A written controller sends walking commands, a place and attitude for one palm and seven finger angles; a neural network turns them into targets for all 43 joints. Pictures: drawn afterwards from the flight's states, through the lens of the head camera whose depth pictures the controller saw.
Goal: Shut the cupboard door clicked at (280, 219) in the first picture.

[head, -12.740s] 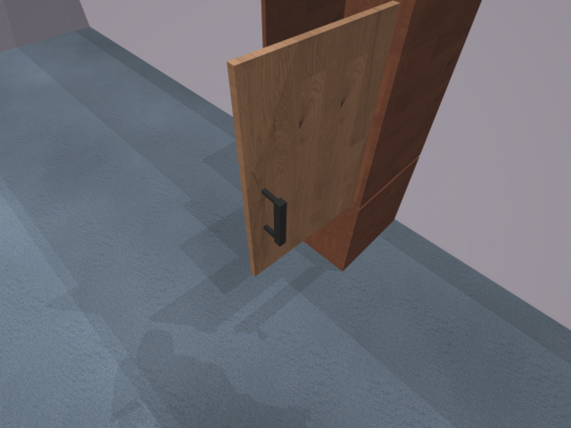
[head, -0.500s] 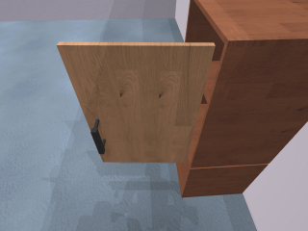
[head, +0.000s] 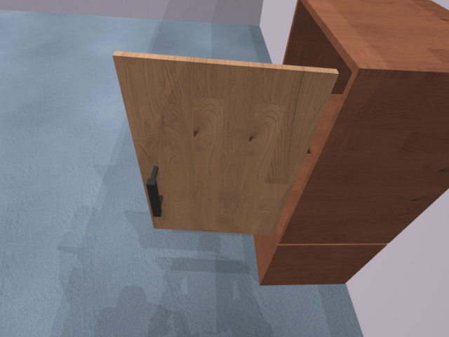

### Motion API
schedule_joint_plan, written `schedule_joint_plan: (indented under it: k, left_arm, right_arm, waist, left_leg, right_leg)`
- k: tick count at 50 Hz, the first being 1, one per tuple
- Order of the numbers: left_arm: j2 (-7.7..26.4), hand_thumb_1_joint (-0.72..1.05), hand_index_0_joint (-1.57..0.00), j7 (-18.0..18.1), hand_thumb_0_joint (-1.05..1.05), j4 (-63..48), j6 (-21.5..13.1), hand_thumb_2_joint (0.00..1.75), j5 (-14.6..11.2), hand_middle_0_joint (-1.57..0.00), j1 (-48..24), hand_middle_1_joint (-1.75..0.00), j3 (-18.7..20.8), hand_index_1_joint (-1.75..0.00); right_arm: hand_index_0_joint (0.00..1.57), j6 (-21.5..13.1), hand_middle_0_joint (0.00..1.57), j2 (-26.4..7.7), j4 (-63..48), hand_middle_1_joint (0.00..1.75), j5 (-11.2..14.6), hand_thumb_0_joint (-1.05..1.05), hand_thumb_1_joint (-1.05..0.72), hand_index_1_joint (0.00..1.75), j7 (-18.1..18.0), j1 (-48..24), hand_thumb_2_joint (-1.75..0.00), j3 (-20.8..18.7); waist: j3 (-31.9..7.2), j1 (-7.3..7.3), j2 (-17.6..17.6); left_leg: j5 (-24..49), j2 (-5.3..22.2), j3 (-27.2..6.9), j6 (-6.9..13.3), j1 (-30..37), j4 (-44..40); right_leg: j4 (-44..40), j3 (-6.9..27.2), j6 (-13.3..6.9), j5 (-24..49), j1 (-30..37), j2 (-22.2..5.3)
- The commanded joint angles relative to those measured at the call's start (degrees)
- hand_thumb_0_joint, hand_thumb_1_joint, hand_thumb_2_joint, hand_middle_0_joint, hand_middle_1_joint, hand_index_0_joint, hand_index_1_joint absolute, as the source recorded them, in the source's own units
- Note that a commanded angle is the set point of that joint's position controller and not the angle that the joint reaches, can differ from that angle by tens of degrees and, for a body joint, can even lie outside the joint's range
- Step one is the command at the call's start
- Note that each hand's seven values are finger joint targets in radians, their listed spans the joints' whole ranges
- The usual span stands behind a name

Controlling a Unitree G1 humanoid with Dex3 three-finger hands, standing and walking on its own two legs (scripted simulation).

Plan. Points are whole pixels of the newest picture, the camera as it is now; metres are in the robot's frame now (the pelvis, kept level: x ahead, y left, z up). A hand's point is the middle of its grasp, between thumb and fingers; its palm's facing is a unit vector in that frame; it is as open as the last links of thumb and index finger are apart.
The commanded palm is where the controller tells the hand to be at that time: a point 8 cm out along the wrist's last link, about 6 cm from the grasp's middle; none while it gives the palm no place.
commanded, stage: come to a stop and stand still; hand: left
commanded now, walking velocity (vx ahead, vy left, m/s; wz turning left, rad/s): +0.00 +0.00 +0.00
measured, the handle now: (156, 192) +0.47 +0.20 -0.10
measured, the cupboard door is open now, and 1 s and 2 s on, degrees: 86 86 86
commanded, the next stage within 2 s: look again from close up in 0.92 s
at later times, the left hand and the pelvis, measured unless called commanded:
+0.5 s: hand out of the picture +0.02 +0.19 -0.18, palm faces -0.01 -0.99 -0.14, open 7.4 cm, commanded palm none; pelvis +0.03 +0.03 +0.00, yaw -1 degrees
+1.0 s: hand out of the picture +0.03 +0.21 -0.18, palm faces -0.03 -0.99 -0.16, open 7.4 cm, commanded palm none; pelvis +0.04 +0.04 +0.01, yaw -2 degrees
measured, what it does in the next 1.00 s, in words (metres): shifts its weight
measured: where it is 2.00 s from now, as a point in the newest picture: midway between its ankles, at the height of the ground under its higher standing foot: outside the picture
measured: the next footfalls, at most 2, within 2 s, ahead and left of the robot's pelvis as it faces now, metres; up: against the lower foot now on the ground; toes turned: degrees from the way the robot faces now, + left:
none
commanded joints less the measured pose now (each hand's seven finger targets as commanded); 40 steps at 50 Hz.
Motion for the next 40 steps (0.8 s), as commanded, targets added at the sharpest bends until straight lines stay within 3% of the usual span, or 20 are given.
schedule_joint_plan:
  k: [1,4,14,18,40]
  left_arm:
    - [3.85,0.9,-0.2,0.57,0.0,-1.11,-1.59,0.9,-0.2,-0.2,2.95,-0.3,0.47,-0.3]
    - [3.16,0.9,-0.2,0.73,0.0,-0.11,-1.78,0.9,-0.12,-0.2,3.25,-0.3,0.19,-0.3]
    - [2.96,0.9,-0.2,1.02,0.0,1.65,-1.85,0.9,0.06,-0.2,3.04,-0.3,-0.1,-0.3]
    - [3.1,0.9,-0.2,1.01,0.0,1.81,-1.61,0.9,0.12,-0.2,2.56,-0.3,-0.12,-0.3]
    - [4.16,0.9,-0.2,1.16,0.0,1.93,-1.2,0.9,-0.07,-0.2,0.89,-0.3,0.04,-0.3]
  right_arm:
    - [0.2,-1.66,0.2,-7.13,-2.43,0.3,0.37,0.0,-0.9,0.3,-0.55,-0.23,-0.9,-0.92]
    - [0.2,-1.99,0.2,-7.01,-1.71,0.3,0.63,0.0,-0.9,0.3,-0.66,-0.85,-0.9,-0.88]
    - [0.2,-2.3,0.2,-7.14,-0.19,0.3,0.85,0.0,-0.9,0.3,-0.78,-3.28,-0.9,-0.77]
    - [0.2,-2.19,0.2,-7.41,-0.12,0.3,0.85,0.0,-0.9,0.3,-0.81,-4.12,-0.9,-0.75]
    - [0.2,-2.49,0.2,-8.03,1.38,0.3,0.82,0.0,-0.9,0.3,-1.03,-4.13,-0.9,-0.53]
  waist:
    - [3.48,0.38,3.58]
    - [3.38,0.47,3.03]
    - [3.16,0.35,2.54]
    - [4.42,0.38,2.68]
    - [2.86,0.52,1.95]
  left_leg:
    - [-11.15,5.93,-8.82,0.15,-2.99,-10.87]
    - [-7.87,6.25,-8.43,0.28,-1.6,-10.93]
    - [-1.36,6.24,-7.38,0.27,2.52,-11.07]
    - [-1.97,6.37,-7.64,0.28,2.61,-12.1]
    - [7.37,6.6,-6.85,0.05,7.06,-12.42]
  right_leg:
    - [-6.64,7.06,-1.99,-6.01,-0.78,-4.7]
    - [-6.33,6.43,-1.7,-1.71,0.35,-4.91]
    - [-6.66,6.13,-0.92,2.51,1.24,-5.55]
    - [-6.93,5.91,-0.66,2.13,1.13,-5.49]
    - [-7.06,5.44,0.17,4.99,3.64,-6.33]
